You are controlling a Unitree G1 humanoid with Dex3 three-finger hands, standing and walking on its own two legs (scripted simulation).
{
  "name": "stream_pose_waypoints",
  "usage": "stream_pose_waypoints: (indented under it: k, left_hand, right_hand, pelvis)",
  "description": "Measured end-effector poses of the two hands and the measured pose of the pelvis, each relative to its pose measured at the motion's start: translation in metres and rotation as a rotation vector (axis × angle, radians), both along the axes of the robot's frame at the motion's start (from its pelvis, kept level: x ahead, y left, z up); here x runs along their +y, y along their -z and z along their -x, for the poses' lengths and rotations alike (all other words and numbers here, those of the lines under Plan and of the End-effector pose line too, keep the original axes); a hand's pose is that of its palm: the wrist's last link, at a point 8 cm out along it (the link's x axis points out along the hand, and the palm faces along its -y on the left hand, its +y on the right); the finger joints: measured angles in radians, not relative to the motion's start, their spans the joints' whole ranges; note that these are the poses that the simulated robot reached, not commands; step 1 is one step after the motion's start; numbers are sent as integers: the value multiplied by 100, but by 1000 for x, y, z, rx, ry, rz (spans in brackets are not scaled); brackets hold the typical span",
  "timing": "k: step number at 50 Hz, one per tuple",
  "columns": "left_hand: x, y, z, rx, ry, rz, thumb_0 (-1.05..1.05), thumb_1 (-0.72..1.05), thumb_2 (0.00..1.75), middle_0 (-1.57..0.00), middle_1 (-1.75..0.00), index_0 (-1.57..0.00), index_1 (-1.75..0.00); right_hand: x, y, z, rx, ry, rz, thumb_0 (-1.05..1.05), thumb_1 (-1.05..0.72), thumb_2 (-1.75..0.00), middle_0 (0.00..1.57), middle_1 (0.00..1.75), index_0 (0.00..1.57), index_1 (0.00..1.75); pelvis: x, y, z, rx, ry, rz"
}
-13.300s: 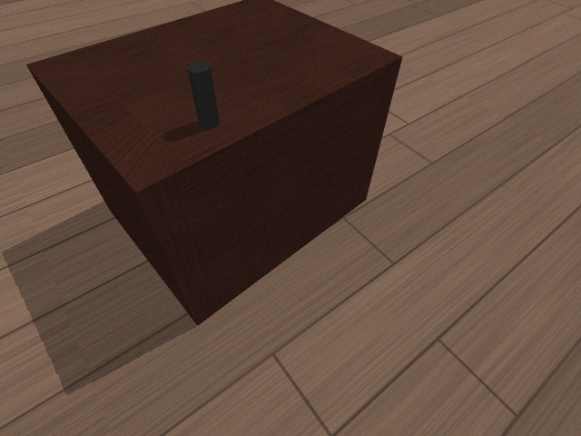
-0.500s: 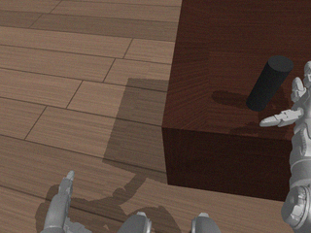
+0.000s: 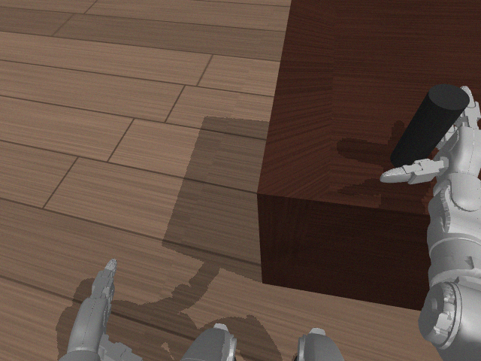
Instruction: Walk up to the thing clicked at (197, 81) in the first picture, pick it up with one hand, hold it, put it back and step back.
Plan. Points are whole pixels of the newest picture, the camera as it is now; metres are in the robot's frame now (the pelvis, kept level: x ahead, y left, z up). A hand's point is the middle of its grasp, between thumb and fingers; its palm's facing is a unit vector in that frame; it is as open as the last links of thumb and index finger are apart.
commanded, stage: close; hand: right
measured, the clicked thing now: (424, 132) +0.48 -0.23 +0.07
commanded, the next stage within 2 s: settle in 0.74 s
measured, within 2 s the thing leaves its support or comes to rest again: leaves its support in 1.10 s
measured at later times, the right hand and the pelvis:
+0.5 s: hand (416, 132) +0.49 -0.23 +0.07, palm faces +0.22 +0.98 +0.01, open 13.9 cm; pelvis +0.01 -0.01 +0.00, yaw +0 degrees
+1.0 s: hand (420, 136) +0.48 -0.23 +0.07, palm faces +0.22 +0.97 +0.00, open 7.4 cm; pelvis +0.01 +0.00 +0.00, yaw +0 degrees
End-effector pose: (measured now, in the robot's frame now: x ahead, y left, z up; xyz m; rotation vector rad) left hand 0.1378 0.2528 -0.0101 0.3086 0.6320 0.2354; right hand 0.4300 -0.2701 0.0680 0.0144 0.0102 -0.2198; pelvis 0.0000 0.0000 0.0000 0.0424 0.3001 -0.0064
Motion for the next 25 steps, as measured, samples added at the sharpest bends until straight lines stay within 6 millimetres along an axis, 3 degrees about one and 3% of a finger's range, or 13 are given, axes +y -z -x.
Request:
stream_pose_waypoints:
  k: [9,16,25]
  left_hand:
    - [-3,15,-2,61,1,3,-1,-55,6,-6,-5,-5,-6]
    - [1,-1,-5,40,2,-20,-1,-55,6,-6,-5,-5,-6]
    - [4,-1,-12,41,-13,-28,-1,-54,6,-5,-5,-5,-6]
  right_hand:
    - [-10,0,-15,-7,15,28,-1,52,-1,24,9,23,8]
    - [-5,3,-20,19,-14,-9,-1,48,-4,38,18,37,17]
    - [-4,1,-26,0,3,8,-1,42,-15,62,36,61,36]
  pelvis:
    - [-1,5,-1,23,3,-4]
    - [-4,0,-8,25,2,-7]
    - [-6,0,-10,25,-2,-6]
